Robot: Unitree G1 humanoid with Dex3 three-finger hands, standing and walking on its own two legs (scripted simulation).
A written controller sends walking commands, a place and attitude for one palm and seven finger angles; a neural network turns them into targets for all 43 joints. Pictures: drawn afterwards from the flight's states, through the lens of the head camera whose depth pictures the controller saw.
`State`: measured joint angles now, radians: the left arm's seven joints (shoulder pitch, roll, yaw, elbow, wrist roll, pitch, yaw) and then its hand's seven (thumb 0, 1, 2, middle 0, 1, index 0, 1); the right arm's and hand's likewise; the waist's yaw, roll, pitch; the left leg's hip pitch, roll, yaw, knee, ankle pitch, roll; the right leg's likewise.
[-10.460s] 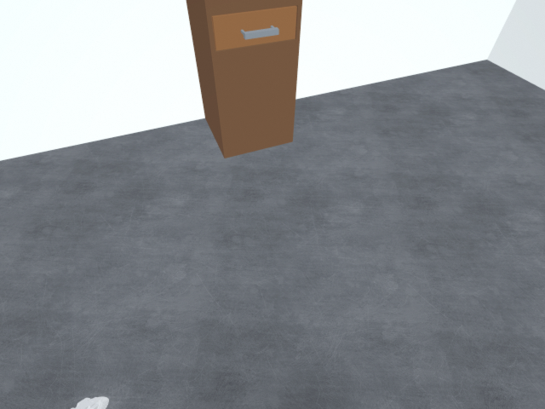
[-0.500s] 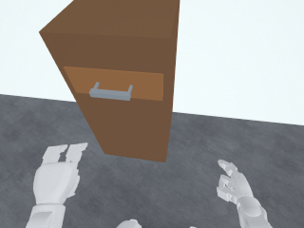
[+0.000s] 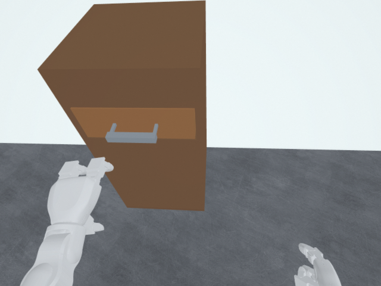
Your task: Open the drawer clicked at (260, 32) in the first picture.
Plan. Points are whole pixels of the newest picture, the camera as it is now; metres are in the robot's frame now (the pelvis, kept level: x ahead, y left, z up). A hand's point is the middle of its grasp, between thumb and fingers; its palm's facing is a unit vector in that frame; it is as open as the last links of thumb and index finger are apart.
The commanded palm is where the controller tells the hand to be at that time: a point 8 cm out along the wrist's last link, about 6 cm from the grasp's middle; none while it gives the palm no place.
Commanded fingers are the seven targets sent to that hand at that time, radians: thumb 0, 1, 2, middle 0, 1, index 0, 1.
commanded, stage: raise the hand with hooked fingers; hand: left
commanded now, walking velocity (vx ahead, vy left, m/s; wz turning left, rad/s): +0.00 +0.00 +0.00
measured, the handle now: (133, 132) +0.55 +0.25 -0.07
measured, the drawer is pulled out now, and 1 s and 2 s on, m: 0.00 0.00 0.00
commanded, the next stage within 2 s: move the hooked fingers above the handle in 0.78 s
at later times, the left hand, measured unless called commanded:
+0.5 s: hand (81, 170) +0.30 +0.25 +0.10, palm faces +0.02 -0.07 -1.00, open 13.9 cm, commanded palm +0.27 +0.25 +0.15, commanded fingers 0.00 -0.50 0.30 -0.30 -1.20 -0.30 -1.20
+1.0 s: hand (91, 174) +0.30 +0.23 +0.09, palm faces +0.01 -0.07 -1.00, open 13.9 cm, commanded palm +0.29 +0.24 +0.14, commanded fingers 0.00 -0.50 0.30 -0.30 -1.20 -0.30 -1.20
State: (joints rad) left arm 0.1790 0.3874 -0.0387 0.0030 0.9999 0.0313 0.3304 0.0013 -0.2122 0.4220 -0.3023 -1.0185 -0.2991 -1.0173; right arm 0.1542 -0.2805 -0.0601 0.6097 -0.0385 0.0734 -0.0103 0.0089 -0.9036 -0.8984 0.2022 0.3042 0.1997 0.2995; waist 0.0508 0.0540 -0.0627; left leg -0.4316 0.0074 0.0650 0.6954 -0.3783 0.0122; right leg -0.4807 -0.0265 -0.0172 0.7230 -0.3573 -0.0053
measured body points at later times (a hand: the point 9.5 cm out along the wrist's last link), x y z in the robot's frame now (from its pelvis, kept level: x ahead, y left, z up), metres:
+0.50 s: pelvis +0.00 +0.00 +0.02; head +0.02 -0.03 +0.47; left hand +0.30 +0.25 +0.15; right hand +0.20 -0.21 -0.09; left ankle -0.02 +0.11 -0.72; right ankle +0.00 -0.12 -0.72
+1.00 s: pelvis +0.00 -0.01 +0.02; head +0.02 -0.04 +0.47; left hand +0.30 +0.23 +0.14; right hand +0.19 -0.23 -0.10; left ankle -0.02 +0.11 -0.72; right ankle +0.00 -0.12 -0.72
